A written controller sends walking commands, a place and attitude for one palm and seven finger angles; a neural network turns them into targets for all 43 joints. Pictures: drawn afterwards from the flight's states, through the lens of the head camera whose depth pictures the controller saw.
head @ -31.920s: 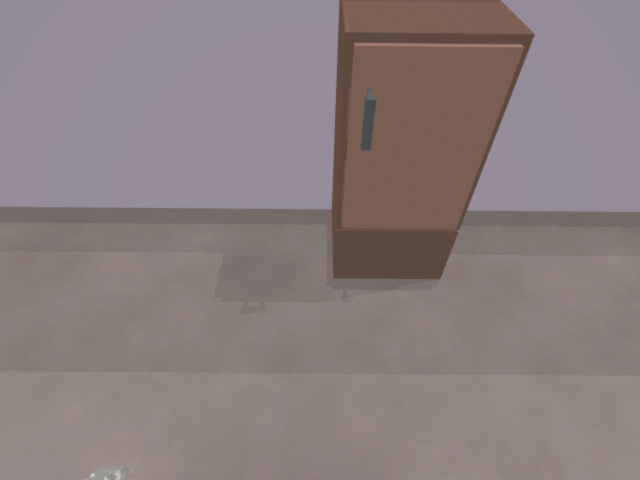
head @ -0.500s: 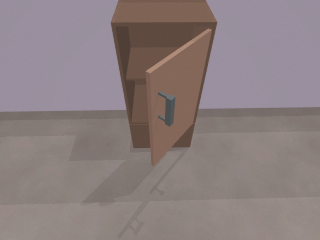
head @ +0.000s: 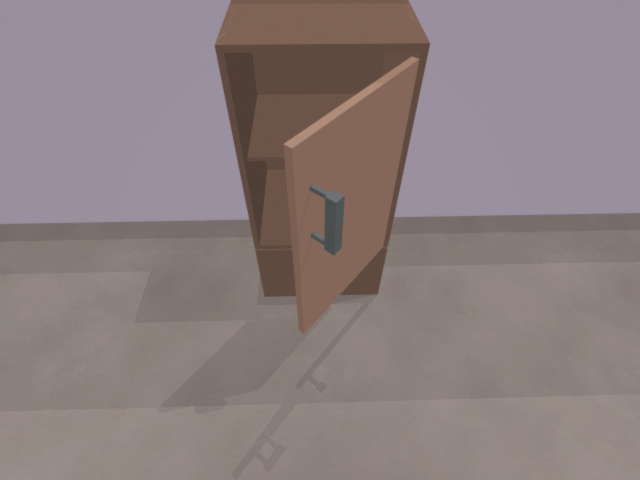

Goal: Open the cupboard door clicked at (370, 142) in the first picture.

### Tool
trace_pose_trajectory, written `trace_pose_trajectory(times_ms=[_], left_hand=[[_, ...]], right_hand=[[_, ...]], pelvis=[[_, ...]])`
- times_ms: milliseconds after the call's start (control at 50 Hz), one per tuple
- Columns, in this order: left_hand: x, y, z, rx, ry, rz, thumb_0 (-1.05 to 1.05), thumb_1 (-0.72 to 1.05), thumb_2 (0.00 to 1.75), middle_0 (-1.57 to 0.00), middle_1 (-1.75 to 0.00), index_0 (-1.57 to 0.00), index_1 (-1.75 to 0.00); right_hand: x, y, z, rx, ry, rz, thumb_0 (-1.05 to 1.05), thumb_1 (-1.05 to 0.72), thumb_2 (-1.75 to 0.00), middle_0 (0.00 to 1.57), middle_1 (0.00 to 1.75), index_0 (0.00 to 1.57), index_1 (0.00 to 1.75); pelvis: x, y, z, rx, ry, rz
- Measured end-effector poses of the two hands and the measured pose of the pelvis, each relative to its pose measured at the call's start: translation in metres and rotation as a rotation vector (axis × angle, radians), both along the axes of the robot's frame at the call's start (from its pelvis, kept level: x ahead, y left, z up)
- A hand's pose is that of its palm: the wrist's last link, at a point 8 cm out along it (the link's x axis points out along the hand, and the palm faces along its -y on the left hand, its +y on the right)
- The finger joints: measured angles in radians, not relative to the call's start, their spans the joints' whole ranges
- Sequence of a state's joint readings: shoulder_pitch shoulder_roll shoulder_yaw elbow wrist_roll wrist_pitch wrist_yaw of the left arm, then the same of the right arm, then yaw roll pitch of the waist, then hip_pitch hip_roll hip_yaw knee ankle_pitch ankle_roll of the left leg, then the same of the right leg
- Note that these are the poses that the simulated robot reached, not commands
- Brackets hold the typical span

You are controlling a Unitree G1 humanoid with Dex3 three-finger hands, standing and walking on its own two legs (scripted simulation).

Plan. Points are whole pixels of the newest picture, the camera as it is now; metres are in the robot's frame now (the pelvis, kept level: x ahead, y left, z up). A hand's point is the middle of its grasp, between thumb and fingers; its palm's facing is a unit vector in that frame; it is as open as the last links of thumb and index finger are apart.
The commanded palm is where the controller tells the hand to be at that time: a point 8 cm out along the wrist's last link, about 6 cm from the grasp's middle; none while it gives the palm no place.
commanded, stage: walk to a spot facing it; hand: left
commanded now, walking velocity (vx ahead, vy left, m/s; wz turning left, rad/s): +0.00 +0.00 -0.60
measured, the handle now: (324, 219) +0.56 +0.03 -0.04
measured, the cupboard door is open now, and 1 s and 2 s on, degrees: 50 50 50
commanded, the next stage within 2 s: none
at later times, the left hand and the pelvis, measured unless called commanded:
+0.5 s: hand out of the picture +0.09 +0.16 -0.16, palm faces -0.16 -0.94 -0.30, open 7.4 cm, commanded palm none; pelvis -0.01 -0.04 -0.01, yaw -14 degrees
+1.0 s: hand (223, 451) +0.19 +0.16 -0.18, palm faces -0.45 -0.86 -0.22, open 7.4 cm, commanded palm none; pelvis +0.04 +0.00 -0.01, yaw -32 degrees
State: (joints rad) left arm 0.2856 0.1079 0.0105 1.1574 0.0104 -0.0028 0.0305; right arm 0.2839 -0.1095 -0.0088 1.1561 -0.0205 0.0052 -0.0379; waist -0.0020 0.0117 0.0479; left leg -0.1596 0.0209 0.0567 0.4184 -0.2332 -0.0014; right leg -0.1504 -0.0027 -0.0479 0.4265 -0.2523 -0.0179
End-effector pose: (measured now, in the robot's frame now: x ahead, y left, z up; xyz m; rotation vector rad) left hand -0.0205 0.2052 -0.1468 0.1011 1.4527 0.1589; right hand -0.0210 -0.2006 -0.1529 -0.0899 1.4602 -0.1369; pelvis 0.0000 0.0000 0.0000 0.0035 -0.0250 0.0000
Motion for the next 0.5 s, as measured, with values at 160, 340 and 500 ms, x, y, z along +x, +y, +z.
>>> trace_pose_trajectory(times_ms=[160, 340, 500], left_hand=[[0.013, 0.010, -0.005, 0.012, 0.023, -0.044, 0.01, 0.91, 0.90, -0.20, -0.30, -0.20, -0.30], [0.074, 0.019, 0.000, 0.096, -0.085, -0.158, 0.01, 0.91, 0.90, -0.20, -0.30, -0.20, -0.30], [0.110, -0.001, 0.018, 0.130, -0.150, -0.250, 0.01, 0.91, 0.90, -0.20, -0.30, -0.20, -0.30]], right_hand=[[0.001, -0.017, -0.004, -0.046, -0.031, -0.081, 0.00, -0.91, -0.89, 0.20, 0.30, 0.20, 0.30], [0.004, -0.056, -0.019, -0.072, -0.102, -0.133, 0.00, -0.91, -0.89, 0.20, 0.30, 0.20, 0.30], [0.031, -0.096, -0.004, -0.104, -0.181, -0.194, 0.00, -0.91, -0.89, 0.20, 0.30, 0.20, 0.30]], pelvis=[[-0.005, -0.002, -0.008, 0.000, 0.012, -0.071], [-0.009, -0.020, -0.020, 0.030, 0.019, -0.169], [-0.008, -0.036, -0.009, 0.034, 0.030, -0.247]])
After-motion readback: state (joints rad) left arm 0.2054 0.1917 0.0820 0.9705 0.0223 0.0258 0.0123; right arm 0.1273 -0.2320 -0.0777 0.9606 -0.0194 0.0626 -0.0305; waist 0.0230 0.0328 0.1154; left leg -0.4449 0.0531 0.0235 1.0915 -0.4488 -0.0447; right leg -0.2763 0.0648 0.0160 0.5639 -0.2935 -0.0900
